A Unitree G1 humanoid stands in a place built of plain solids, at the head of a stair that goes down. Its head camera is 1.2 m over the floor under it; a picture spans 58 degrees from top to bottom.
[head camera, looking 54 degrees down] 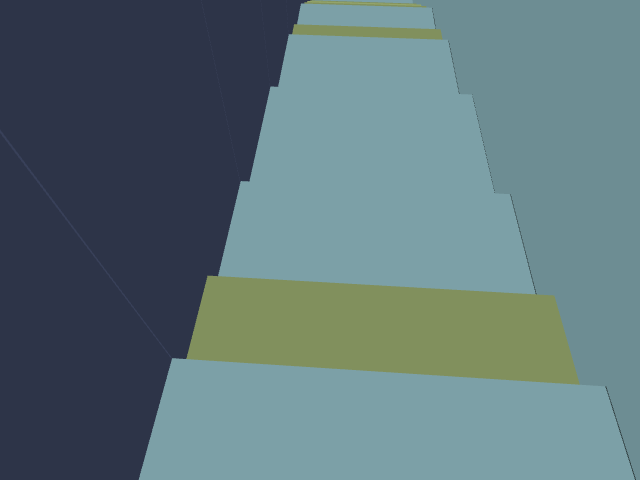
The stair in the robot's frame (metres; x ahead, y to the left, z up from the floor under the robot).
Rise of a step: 0.12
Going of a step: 0.46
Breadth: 1.21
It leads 4 degrees to the right of straight ahead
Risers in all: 3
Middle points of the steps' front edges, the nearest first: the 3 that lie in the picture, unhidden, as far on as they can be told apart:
0.42 -0.18 0.00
0.76 -0.20 -0.12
1.34 -0.24 -0.24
